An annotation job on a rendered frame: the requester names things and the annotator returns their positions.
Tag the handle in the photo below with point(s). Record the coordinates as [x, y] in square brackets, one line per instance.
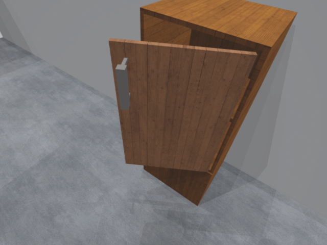
[122, 82]

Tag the cupboard door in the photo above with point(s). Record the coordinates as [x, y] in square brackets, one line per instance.
[182, 98]

